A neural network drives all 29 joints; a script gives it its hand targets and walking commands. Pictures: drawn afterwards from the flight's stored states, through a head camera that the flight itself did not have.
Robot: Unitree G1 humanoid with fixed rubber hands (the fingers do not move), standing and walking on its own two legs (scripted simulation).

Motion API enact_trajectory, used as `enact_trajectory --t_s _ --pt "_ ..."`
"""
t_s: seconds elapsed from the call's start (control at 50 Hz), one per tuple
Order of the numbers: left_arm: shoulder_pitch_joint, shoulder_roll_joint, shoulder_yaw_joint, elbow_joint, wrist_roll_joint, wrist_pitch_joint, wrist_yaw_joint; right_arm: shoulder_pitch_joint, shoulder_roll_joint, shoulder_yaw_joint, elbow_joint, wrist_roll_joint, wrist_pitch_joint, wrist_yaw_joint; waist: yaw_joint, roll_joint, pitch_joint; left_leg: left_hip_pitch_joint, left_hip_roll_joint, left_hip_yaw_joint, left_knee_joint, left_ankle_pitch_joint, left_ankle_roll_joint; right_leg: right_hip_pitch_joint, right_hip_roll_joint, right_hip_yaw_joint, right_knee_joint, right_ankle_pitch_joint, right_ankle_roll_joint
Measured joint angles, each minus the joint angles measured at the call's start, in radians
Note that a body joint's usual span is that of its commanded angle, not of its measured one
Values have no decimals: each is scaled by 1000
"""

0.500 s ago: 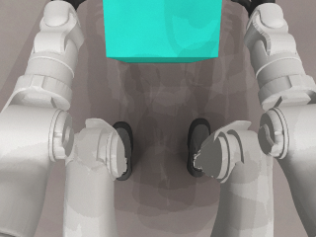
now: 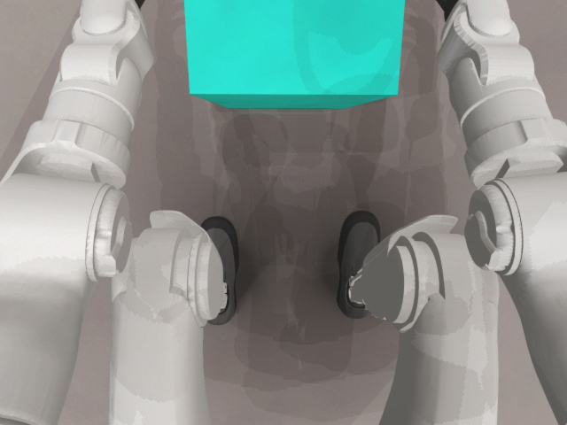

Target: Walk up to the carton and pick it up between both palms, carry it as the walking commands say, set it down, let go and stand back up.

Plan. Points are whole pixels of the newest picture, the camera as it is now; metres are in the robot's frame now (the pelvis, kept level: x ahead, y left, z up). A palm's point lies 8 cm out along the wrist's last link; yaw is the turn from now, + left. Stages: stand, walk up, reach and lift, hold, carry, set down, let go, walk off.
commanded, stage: reach and lift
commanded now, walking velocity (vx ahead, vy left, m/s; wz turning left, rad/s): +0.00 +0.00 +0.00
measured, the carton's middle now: (290, 12) +0.55 +0.00 -0.24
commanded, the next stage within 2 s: none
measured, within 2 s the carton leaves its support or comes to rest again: leaves its support in 1.14 s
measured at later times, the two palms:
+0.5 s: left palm out of the picture +0.55 +0.15 -0.17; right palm out of the picture +0.55 -0.14 -0.17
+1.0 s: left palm out of the picture +0.55 +0.15 -0.17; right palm out of the picture +0.56 -0.14 -0.17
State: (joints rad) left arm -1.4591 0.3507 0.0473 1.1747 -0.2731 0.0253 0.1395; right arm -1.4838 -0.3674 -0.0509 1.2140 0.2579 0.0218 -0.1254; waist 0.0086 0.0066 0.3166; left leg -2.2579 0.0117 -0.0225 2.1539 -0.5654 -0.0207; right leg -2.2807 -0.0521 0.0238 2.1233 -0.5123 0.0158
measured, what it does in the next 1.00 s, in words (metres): stands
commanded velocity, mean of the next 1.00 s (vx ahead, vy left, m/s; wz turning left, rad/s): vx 0.00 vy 0.00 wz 0.00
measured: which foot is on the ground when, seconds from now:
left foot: down 0.00-1.00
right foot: down 0.00-1.00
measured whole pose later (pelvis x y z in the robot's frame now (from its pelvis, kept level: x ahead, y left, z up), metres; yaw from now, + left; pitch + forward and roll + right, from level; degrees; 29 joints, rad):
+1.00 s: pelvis +0.00 -0.01 -0.02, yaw +1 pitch +37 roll +0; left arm -1.49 0.25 0.27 1.04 -0.01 0.19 0.07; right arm -1.50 -0.25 -0.25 1.07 0.03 0.19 -0.08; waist 0.00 -0.01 0.34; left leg -2.30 -0.02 -0.05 2.22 -0.56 -0.06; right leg -2.32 0.01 0.04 2.20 -0.52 0.03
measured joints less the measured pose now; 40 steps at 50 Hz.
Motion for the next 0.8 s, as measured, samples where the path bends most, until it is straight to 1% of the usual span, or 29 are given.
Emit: enact_trajectory --t_s 0.18,0.34,0.38,0.44,0.62,0.66,0.7,0.76,0.8 --pt "-26 -14 -15 -7 -4 -3 3 -29 21 5 0 -9 -5 -9 4 -1 29 3 0 -2 -6 6 -3 3 2 -2 -6 6 -2" --pt "-44 -54 -17 -17 17 -8 18 -40 56 9 -15 -27 -11 -22 4 1 54 13 -1 -5 -1 1 -3 14 2 -3 -3 1 0" --pt "-45 -62 -11 -19 25 -10 29 -41 65 9 -19 -35 -13 -25 5 2 58 17 -2 -5 -1 -1 -3 19 2 -3 -3 -1 1" --pt "-46 -61 -12 -20 29 -12 33 -41 71 5 -22 -45 -15 -36 4 3 67 26 -3 -5 -3 -3 -4 29 1 -3 -4 -4 0" --pt "-54 -63 -8 -16 43 -14 33 -47 71 -3 -18 -55 -16 -34 3 1 81 41 -8 -9 -7 -6 -7 44 12 1 -6 -10 7" --pt "-59 -66 9 -11 60 -7 29 -50 76 -22 -14 -70 -9 -32 2 -1 79 39 -11 -11 -4 -5 -9 43 21 6 -2 -10 14" --pt "-66 -73 45 -8 94 11 21 -55 81 -52 -12 -95 7 -26 -1 -2 75 33 -15 -13 2 -3 -13 38 33 11 6 -10 20" --pt "-66 -83 110 -25 152 53 1 -51 89 -107 -32 -143 48 -5 -8 -1 62 15 -28 -19 16 2 -20 23 52 21 27 -16 31" --pt "-55 -90 143 -49 182 80 -14 -36 96 -139 -61 -169 76 10 -10 -4 51 1 -32 -21 29 3 -25 8 56 23 43 -18 30"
